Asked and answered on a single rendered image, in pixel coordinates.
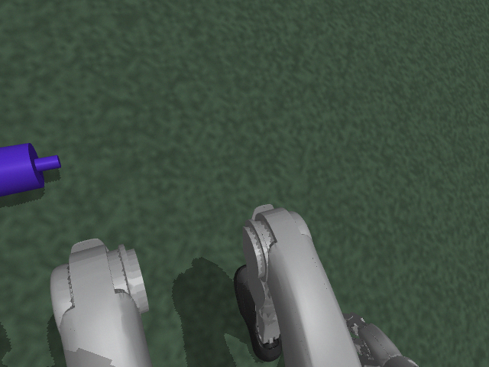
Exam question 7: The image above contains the bottle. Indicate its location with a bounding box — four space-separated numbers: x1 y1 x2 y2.
0 143 61 196

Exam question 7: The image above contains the right robot hand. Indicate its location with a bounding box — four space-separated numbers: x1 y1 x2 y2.
343 312 402 367

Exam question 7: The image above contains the right robot foot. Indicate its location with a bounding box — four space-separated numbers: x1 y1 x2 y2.
234 265 282 362

